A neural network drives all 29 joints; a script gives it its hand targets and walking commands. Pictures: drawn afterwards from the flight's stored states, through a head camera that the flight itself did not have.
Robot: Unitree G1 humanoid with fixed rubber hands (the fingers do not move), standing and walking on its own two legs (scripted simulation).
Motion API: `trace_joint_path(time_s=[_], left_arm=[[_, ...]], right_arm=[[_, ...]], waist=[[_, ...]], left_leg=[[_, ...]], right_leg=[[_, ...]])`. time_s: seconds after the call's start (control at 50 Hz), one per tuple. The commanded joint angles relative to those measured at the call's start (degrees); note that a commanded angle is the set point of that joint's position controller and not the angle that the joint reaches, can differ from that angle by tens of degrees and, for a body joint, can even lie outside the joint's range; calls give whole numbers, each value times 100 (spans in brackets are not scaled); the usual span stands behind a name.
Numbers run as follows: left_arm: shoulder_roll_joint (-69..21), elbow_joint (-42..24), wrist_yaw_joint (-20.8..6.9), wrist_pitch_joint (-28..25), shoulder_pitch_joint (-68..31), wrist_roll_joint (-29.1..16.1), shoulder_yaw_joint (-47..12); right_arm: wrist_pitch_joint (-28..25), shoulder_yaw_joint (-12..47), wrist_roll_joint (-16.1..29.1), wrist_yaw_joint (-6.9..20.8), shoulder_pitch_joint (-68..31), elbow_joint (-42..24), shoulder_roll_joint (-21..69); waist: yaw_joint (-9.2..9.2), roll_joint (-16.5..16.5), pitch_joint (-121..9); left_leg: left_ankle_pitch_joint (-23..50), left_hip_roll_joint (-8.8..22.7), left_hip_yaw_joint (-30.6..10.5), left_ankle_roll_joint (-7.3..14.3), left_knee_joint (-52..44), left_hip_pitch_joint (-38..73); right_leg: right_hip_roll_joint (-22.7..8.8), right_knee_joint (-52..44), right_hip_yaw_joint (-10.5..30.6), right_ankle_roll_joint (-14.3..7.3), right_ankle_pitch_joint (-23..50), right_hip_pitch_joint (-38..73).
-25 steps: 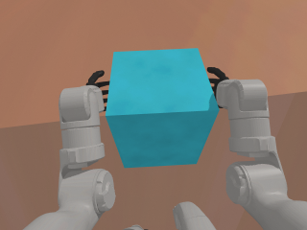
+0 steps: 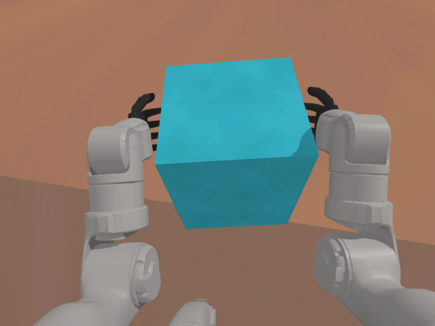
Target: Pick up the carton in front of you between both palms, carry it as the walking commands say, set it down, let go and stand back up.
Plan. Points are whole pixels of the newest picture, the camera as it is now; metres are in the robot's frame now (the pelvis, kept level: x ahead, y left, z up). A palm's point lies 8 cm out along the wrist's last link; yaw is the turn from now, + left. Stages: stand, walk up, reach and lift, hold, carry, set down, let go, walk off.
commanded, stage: carry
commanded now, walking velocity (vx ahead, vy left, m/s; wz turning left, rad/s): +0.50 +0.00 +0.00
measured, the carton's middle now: (232, 152) +0.40 +0.02 +0.09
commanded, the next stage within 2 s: none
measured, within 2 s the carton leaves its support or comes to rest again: neither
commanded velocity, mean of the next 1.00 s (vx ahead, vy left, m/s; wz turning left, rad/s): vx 0.50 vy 0.00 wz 0.00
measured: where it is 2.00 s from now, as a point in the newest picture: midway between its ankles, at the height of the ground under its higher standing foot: (247, 136)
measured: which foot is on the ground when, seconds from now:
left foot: up 0.00-0.10, down 0.12-0.48, up 0.50-0.86, down 0.88-1.00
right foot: down 0.00-0.14, up 0.16-0.44, down 0.46-0.92, up 0.94-1.00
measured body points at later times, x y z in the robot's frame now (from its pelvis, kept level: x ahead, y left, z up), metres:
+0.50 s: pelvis +0.30 -0.01 +0.00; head +0.30 -0.03 +0.45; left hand +0.69 +0.13 +0.19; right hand +0.68 -0.18 +0.18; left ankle +0.19 +0.10 -0.70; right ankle +0.41 -0.10 -0.70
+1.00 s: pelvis +0.58 +0.00 +0.04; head +0.58 -0.01 +0.49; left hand +0.98 +0.13 +0.21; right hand +0.95 -0.18 +0.20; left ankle +0.65 +0.09 -0.67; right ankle +0.47 -0.10 -0.59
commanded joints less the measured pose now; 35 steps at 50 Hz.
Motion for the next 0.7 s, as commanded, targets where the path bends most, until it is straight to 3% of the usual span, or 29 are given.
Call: trace_joint_path(time_s=[0.0, 0.02, 0.06, 0.08, 0.1, 0.12, 0.14, 0.16, 0.18, 0.2, 0.24, 0.26, 0.28, 0.3, 0.34, 0.38, 0.4, 0.42, 0.44, 0.46, 0.48, 0.5, 0.52, 0.56, 0.58, 0.6, 0.62, 0.64, 0.68], left_arm=[[-5614, -269, -1398, 279, -3941, -2375, -3173], [-5531, -353, -1370, 262, -3958, -2354, -3320], [-5896, 19, -1405, 313, -4025, -2356, -3416], [-5794, -139, -1406, 270, -4027, -2189, -3223], [-6006, -285, -1424, 228, -4504, -2312, -3286], [-6159, 111, -1411, 296, -4438, -2164, -3090], [-6008, 281, -1420, 312, -4183, -2104, -2886], [-6238, 353, -1387, 309, -4281, -2095, -2777], [-6036, -133, -1366, 193, -4552, -2082, -2725], [-6230, 199, -1269, 223, -4453, -1945, -2753], [-5744, -608, -1119, 144, -4856, -1833, -2632], [-5975, -153, -1034, 236, -4274, -1898, -2849], [-5545, 39, -1001, 253, -3985, -1765, -2558], [-5637, -408, -968, 223, -4313, -1720, -2634], [-5511, 342, -1043, 414, -3627, -1576, -2383], [-5639, 326, -1126, 468, -3887, -1689, -2517], [-5449, 369, -1184, 449, -3924, -1702, -2519], [-5603, 342, -1230, 432, -3986, -1746, -2586], [-5651, 812, -1286, 413, -3856, -1752, -2491], [-5464, 627, -1299, 390, -4029, -1725, -2380], [-5931, 627, -1347, 396, -4154, -1849, -2557], [-6023, -52, -1400, 310, -4557, -2195, -2774], [-6268, 129, -1413, 303, -4691, -2247, -2986], [-6582, -567, -1492, 153, -5350, -2789, -3314], [-6637, -263, -1484, 175, -5210, -2721, -3298], [-6609, -923, -1506, 66, -5525, -3026, -3385], [-6667, -1007, -1528, 110, -5671, -3076, -3374], [-6633, -184, -1559, 207, -5072, -2928, -3243], [-6594, -703, -1591, 176, -5222, -3175, -3262]], right_arm=[[-16, 3244, 1979, 913, -3640, 279, 5339], [53, 3223, 2008, 987, -3416, 584, 5350], [-6, 3027, 2008, 1061, -3469, 689, 5216], [-3, 3064, 2002, 1081, -3492, 1047, 5533], [-122, 3131, 2144, 1161, -3891, 575, 5533], [-76, 3166, 2144, 1179, -3755, 739, 5635], [-78, 3175, 2455, 1272, -3996, 646, 5716], [-129, 3318, 2537, 1264, -4202, 420, 5837], [-191, 3543, 2921, 1350, -4752, 33, 6358], [-247, 3789, 3179, 1321, -5439, -351, 6548], [-243, 3921, 3523, 1327, -5822, -908, 6651], [-223, 3807, 3388, 1262, -5382, -774, 6465], [-178, 3771, 3500, 1181, -5452, -601, 6229], [-177, 3676, 3393, 1189, -5237, -489, 6472], [-102, 3695, 3233, 1108, -5254, -739, 5977], [-46, 3405, 2954, 1112, -4767, 12, 5918], [-6, 3362, 3022, 1199, -4698, 195, 6077], [10, 3279, 2820, 1212, -4658, 200, 6083], [89, 3365, 2809, 1191, -4853, 290, 6038], [82, 3244, 2773, 1233, -4631, 546, 6039], [45, 3101, 2596, 1183, -4551, 632, 6066], [37, 3035, 2821, 1235, -4782, 333, 6344], [-20, 2967, 2582, 1170, -4593, 843, 6396], [-110, 2845, 2395, 1109, -4380, 585, 6275], [-156, 2702, 2155, 1042, -4430, 538, 6094], [-123, 2742, 2270, 1027, -4394, 413, 6211], [-176, 2880, 2206, 981, -4585, 122, 5976], [-202, 2841, 1943, 923, -4480, -76, 5661], [-117, 2841, 1852, 859, -4180, 8, 5483]], waist=[[25, -960, -2320], [16, -951, -2334], [-855, -334, -2766], [-985, 601, -2982], [-972, 2373, -2863], [-1106, 1734, -2717], [-1014, 965, -2707], [-1042, 234, -2464], [-870, -32, -2362], [-896, -141, -2376], [-752, 186, -2419], [-681, 560, -2475], [-722, 202, -2301], [-851, 473, -2425], [-752, 820, -2233], [-334, 839, -2351], [-65, 485, -2713], [112, -377, -2929], [23, -2128, -3289], [2, -2339, -3083], [-68, -1104, -2862], [78, -353, -2719], [4, -168, -2727], [-21, -252, -2742], [-88, -284, -2508], [-26, -580, -2511], [49, -433, -2412], [-7, -220, -2289], [-42, -417, -2298]], left_leg=[[333, 21, 358, -10, -1521, -93], [230, -80, 519, 17, -2089, 441], [803, -244, 600, 204, -2826, 3305], [625, 688, -1072, 715, -3034, 4234], [1922, 1790, -3180, 1228, -3215, 5419], [2904, 1978, -3728, 1738, -3198, 5621], [2774, 2001, -3739, 1682, -3037, 5415], [2999, 1901, -3375, 1623, -3111, 5112], [2206, 1790, -2726, 1310, -3237, 4598], [2530, 1662, -2604, 1195, -3287, 4604], [2317, 1370, -1992, 813, -3316, 4446], [2033, 1489, -2003, 957, -3463, 4288], [1873, 1530, -1771, 981, -3593, 4037], [1672, 1497, -1613, 986, -3580, 4089], [1451, 1257, -1040, 798, -3626, 3195], [2536, 1320, -638, 541, -3061, 2575], [2891, 1005, -61, 357, -1911, 2339], [2578, 616, 203, 52, -670, 1291], [279, -146, 285, -147, 790, 174], [-726, -324, -335, -83, 1568, -734], [-822, -31, -470, -23, 2243, -1147], [-772, 108, -327, -73, 2206, -1297], [-290, 262, -507, -28, 1885, -1096], [-390, 223, -385, -31, 1466, -907], [-304, 280, -282, -49, 1243, -942], [-622, 225, -130, -38, 901, -844], [-262, 316, -160, -31, 836, -847], [-30, 397, -121, 28, 370, -474], [353, 428, 95, -14, -446, -280]], right_leg=[[-1382, -556, 1254, -752, 2460, 2517], [-1439, -460, 1142, -565, 2323, 2300], [-892, 1084, 158, -70, 3473, 921], [-505, 2371, -114, 264, 2355, -400], [215, 3497, 70, 421, -480, -2327], [383, 4587, 386, 314, -1143, -3220], [76, 4922, 709, 312, -1151, -3220], [82, 5123, 475, 289, -1069, -3481], [-241, 4707, 644, 261, -715, -3192], [-195, 4311, 581, 249, -676, -3153], [-294, 3996, 360, 302, -335, -2863], [-222, 3598, 330, 277, -455, -2695], [-282, 2932, 362, 242, -395, -2461], [-309, 2519, 289, 257, -310, -2242], [-98, 1568, 39, 229, 145, -1267], [202, 1054, -523, 86, 846, 343], [302, 744, -601, 49, 648, 1372], [-177, 432, 554, -199, 128, 2440], [-1693, -346, 3309, -949, -160, 3073], [-1759, -589, 4087, -1388, 408, 3491], [-1771, -355, 3887, -1404, 1256, 3431], [-1735, -160, 3560, -1395, 2178, 3212], [-1601, 1, 3071, -1086, 2585, 3062], [-1588, -128, 2741, -977, 2120, 2847], [-1543, -362, 2498, -952, 1753, 2583], [-1534, -488, 2491, -1100, 1465, 2432], [-1577, -553, 2475, -1183, 1282, 2274], [-1513, -626, 2241, -1063, 1064, 1853], [-1295, -664, 1536, -888, 1429, 2072]])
